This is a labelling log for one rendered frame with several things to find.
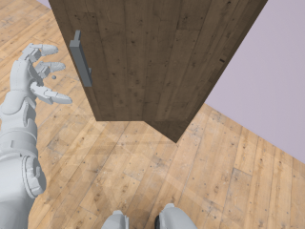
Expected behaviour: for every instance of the robot shin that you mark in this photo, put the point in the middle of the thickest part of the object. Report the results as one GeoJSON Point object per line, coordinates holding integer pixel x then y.
{"type": "Point", "coordinates": [169, 205]}
{"type": "Point", "coordinates": [116, 212]}

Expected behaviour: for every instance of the robot left forearm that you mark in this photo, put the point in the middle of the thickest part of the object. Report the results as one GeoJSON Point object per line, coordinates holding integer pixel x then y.
{"type": "Point", "coordinates": [19, 132]}

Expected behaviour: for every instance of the cupboard door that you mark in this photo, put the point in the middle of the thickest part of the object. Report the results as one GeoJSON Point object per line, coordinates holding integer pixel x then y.
{"type": "Point", "coordinates": [149, 59]}

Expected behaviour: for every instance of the left robot shin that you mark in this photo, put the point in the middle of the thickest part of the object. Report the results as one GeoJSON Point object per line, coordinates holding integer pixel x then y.
{"type": "Point", "coordinates": [116, 212]}

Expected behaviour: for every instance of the handle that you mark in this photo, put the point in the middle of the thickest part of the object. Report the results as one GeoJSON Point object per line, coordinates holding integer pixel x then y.
{"type": "Point", "coordinates": [80, 59]}

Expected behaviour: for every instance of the left robot upper arm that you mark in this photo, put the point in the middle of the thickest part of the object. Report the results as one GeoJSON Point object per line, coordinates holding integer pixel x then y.
{"type": "Point", "coordinates": [21, 181]}

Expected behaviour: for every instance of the left robot hand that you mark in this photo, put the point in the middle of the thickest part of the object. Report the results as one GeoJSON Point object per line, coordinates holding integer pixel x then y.
{"type": "Point", "coordinates": [23, 74]}

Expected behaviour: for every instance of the right robot shin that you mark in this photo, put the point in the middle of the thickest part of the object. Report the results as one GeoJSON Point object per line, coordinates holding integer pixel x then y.
{"type": "Point", "coordinates": [169, 205]}

